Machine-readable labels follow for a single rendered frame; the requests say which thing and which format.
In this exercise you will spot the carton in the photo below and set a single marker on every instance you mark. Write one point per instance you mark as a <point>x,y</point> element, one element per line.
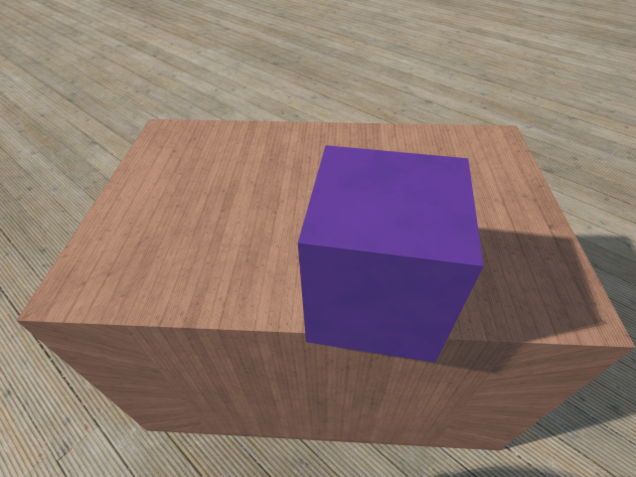
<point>389,251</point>

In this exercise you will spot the pedestal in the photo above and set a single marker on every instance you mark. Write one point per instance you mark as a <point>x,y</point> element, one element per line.
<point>179,295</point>

